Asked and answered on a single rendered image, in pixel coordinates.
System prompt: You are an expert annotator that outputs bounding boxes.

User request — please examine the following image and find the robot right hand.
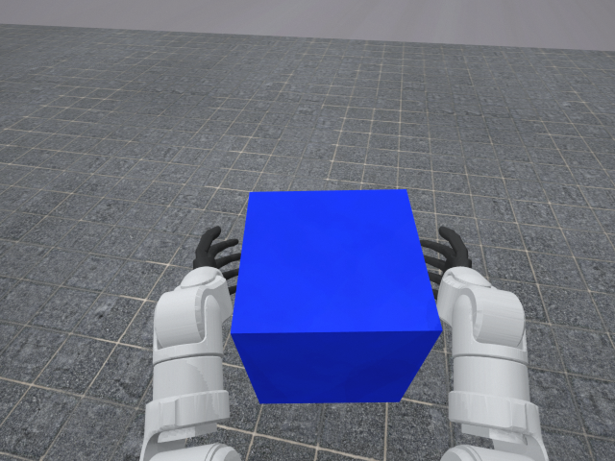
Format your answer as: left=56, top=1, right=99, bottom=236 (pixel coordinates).
left=420, top=227, right=472, bottom=300

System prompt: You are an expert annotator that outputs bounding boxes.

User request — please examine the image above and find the left robot forearm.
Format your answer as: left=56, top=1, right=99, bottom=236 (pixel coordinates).
left=139, top=267, right=234, bottom=461

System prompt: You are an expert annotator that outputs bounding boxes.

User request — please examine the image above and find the right robot forearm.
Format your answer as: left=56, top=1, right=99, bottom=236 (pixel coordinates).
left=436, top=267, right=549, bottom=461

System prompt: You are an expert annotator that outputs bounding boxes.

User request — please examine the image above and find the robot left hand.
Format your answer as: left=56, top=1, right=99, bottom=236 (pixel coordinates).
left=193, top=226, right=241, bottom=295

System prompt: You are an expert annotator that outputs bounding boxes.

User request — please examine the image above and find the carton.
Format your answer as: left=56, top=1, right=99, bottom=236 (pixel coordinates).
left=231, top=189, right=442, bottom=403

